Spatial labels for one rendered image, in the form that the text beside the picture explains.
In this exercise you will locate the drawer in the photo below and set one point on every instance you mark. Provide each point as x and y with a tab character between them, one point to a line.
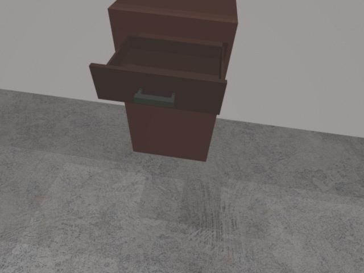
194	72

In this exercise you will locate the handle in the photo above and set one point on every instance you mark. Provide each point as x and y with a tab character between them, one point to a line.
154	100

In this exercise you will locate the cabinet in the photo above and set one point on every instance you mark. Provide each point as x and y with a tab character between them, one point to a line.
159	130

